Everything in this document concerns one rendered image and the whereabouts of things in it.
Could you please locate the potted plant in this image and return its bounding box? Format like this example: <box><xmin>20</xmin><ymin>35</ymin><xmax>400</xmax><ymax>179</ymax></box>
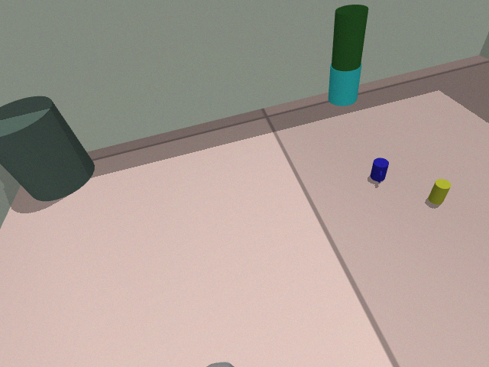
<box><xmin>329</xmin><ymin>5</ymin><xmax>368</xmax><ymax>106</ymax></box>

